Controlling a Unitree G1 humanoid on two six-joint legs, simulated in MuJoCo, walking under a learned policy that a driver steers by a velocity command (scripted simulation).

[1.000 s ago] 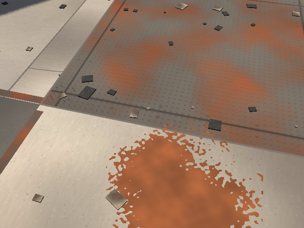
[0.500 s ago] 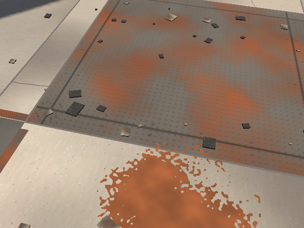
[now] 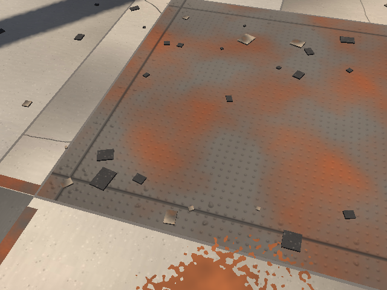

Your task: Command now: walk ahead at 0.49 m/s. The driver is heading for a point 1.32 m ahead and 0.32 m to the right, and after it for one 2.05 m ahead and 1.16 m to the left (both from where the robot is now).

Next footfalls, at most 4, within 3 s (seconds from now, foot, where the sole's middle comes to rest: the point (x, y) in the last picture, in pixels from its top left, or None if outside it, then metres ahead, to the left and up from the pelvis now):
0.30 left None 0.36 0.16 -0.78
0.82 right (261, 276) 0.56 -0.17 -0.78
1.38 left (248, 184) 0.95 -0.15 -0.78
1.86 right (306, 150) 1.14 -0.42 -0.78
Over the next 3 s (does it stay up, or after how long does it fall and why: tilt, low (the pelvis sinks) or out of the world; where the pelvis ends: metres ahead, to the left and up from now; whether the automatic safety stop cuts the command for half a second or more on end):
stays up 1.63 -0.25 -0.01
